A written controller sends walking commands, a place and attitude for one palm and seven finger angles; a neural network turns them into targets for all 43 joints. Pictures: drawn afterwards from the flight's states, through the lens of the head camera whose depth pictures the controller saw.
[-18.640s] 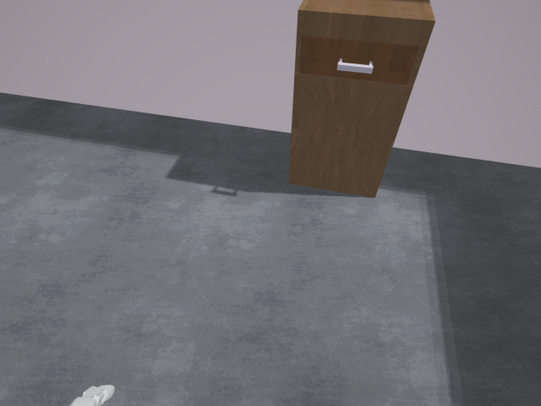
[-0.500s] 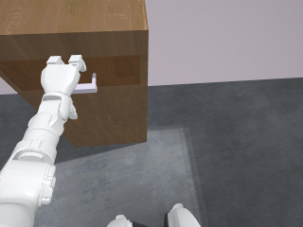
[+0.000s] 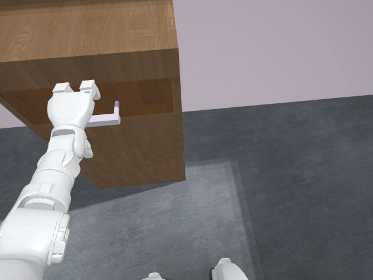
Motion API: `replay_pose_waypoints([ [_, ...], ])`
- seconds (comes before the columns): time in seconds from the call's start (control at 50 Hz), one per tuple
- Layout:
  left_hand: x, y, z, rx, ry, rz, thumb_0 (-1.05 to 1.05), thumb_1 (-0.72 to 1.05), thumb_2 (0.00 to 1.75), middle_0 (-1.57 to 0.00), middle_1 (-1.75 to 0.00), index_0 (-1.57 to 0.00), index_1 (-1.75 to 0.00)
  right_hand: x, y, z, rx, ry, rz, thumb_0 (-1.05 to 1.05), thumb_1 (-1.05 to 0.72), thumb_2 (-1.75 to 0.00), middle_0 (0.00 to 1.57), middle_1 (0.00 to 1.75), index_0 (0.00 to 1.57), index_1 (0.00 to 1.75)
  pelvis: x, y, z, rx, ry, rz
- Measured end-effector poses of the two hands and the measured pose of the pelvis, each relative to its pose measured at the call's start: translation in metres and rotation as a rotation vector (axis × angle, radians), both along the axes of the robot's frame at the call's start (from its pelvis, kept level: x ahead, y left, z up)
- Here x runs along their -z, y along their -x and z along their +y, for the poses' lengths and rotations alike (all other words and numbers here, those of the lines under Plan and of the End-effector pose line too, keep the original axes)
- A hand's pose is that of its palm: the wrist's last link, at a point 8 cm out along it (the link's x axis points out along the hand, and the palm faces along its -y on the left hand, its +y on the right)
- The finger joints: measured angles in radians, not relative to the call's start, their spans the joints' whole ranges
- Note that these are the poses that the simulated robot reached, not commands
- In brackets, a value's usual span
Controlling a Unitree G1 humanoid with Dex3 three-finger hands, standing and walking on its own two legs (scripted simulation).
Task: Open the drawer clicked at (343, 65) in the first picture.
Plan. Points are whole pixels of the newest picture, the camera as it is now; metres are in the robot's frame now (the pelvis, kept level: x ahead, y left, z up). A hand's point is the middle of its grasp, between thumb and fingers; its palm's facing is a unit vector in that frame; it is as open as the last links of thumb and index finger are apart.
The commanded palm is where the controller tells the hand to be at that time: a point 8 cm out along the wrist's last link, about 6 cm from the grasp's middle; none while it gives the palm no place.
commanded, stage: move the hooked fingers above the handle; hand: left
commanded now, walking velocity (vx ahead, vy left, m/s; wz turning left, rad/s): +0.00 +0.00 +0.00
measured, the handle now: (95, 114) +0.53 +0.22 -0.03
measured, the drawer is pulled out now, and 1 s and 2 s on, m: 0.00 0.00 0.00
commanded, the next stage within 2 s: lower the fingers behind the handle in 0.22 s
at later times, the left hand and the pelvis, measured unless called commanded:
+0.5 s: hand (91, 123) +0.47 +0.21 +0.01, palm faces -0.07 +0.05 -1.00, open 13.8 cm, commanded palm +0.45 +0.21 +0.07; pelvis +0.00 -0.01 +0.00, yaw +0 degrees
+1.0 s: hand (93, 134) +0.45 +0.21 -0.01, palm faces -0.05 +0.00 -1.00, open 13.9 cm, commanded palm +0.44 +0.22 +0.03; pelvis -0.02 -0.01 -0.01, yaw +1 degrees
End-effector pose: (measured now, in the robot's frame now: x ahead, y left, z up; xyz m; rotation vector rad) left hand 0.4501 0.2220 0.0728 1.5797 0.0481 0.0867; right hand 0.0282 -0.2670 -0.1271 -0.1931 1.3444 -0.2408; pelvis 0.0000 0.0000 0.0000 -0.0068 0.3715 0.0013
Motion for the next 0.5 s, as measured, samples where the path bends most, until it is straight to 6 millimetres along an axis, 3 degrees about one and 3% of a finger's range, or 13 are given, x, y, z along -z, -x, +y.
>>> replay_pose_waypoints([
  [0.06, 0.006, 0.012, 0.021, -0.096, -0.034, 0.069, 0.0, -0.49, 0.3, -0.31, -1.2, -0.32, -1.2, 0.001, -0.003, 0.001, 0.002, -0.017, 0.007, 0.01, -0.91, -0.89, 0.2, 0.3, 0.2, 0.3, -0.003, 0.0, -0.001, -0.006, 0.0, -0.007],
  [0.12, 0.007, 0.022, 0.023, -0.102, -0.01, 0.146, 0.0, -0.49, 0.3, -0.32, -1.2, -0.32, -1.2, -0.003, -0.008, 0.002, -0.007, -0.01, 0.005, 0.01, -0.91, -0.89, 0.2, 0.3, 0.2, 0.3, -0.009, -0.001, -0.002, -0.026, 0.004, -0.03],
  [0.2, -0.001, 0.02, -0.007, 0.052, 0.04, 0.162, 0.0, -0.49, 0.3, -0.32, -1.2, -0.32, -1.2, -0.013, -0.017, -0.002, -0.034, 0.035, -0.02, 0.01, -0.91, -0.89, 0.2, 0.3, 0.2, 0.3, -0.012, -0.002, -0.003, -0.054, 0.008, -0.057],
  [0.26, -0.012, 0.01, -0.036, 0.177, 0.066, 0.091, 0.0, -0.49, 0.3, -0.32, -1.2, -0.32, -1.2, -0.018, -0.023, -0.007, -0.041, 0.065, -0.053, 0.01, -0.91, -0.89, 0.2, 0.3, 0.21, 0.3, -0.01, -0.001, -0.004, -0.059, 0.009, -0.056],
  [0.32, -0.022, -0.004, -0.049, 0.191, 0.092, -0.007, 0.0, -0.49, 0.3, -0.32, -1.2, -0.32, -1.2, -0.017, -0.024, -0.012, -0.04, 0.073, -0.073, 0.01, -0.91, -0.89, 0.2, 0.3, 0.2, 0.3, -0.006, 0.001, -0.005, -0.044, 0.006, -0.038],
  [0.4, -0.02, -0.013, -0.041, 0.085, 0.034, -0.059, 0.0, -0.49, 0.3, -0.33, -1.21, -0.32, -1.2, -0.01, -0.017, -0.013, -0.019, 0.044, -0.07, 0.01, -0.91, -0.89, 0.2, 0.3, 0.2, 0.3, -0.002, 0.003, -0.005, -0.014, -0.002, -0.016],
  [0.5, 0.003, -0.002, -0.023, -0.066, -0.04, 0.095, 0.0, -0.49, 0.3, -0.33, -1.22, -0.32, -1.2, -0.001, -0.003, -0.007, 0.021, -0.011, -0.033, 0.01, -0.91, -0.89, 0.2, 0.3, 0.2, 0.3, -0.005, 0.004, -0.007, 0.008, -0.011, -0.017],
])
